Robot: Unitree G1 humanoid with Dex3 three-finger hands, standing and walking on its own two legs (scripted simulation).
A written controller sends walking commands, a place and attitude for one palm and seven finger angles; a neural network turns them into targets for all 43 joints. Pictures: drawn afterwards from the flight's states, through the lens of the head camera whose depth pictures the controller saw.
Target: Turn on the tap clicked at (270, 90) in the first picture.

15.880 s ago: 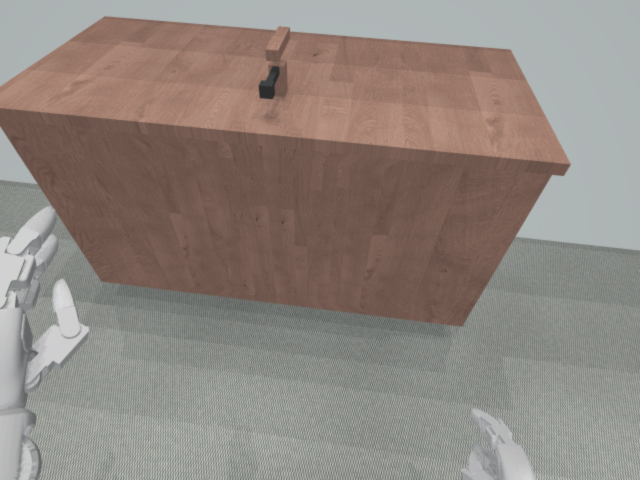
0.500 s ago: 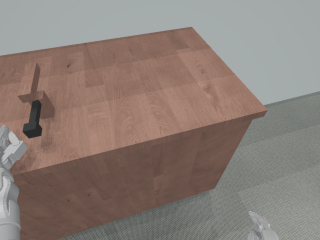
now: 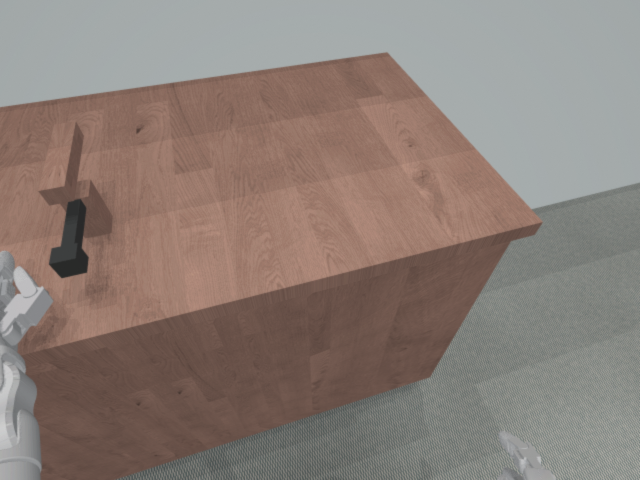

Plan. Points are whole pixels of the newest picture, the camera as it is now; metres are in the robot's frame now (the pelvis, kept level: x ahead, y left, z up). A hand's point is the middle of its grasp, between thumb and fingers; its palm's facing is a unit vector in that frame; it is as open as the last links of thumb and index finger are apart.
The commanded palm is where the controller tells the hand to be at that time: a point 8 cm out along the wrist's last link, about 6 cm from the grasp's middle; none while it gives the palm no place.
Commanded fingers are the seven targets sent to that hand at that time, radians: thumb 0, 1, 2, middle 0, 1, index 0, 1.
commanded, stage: push the lever round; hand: left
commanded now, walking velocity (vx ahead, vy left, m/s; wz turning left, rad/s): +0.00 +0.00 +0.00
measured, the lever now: (69, 260) +0.33 +0.33 +0.11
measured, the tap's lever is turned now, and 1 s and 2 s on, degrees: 0 10 35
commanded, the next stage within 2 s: none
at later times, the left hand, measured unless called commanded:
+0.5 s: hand (71, 288) +0.30 +0.32 +0.09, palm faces +0.57 -0.81 -0.09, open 7.8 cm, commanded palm +0.26 +0.35 +0.10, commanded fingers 0.00 0.90 0.90 -0.15 -0.15 -0.15 -0.15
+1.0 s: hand (90, 286) +0.30 +0.30 +0.09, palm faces +0.61 -0.79 -0.07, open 7.7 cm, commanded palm +0.26 +0.32 +0.10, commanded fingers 0.00 0.90 0.90 -0.15 -0.15 -0.15 -0.15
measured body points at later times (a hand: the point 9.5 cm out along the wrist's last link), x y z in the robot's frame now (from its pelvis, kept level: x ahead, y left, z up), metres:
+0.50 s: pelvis +0.00 +0.00 +0.00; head +0.03 -0.01 +0.45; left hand +0.27 +0.36 +0.10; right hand +0.16 -0.25 -0.10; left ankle +0.03 +0.10 -0.71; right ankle -0.01 -0.09 -0.71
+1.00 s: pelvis +0.00 -0.01 +0.00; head +0.02 -0.02 +0.45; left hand +0.27 +0.34 +0.10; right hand +0.16 -0.26 -0.10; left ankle +0.03 +0.10 -0.71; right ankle -0.01 -0.10 -0.71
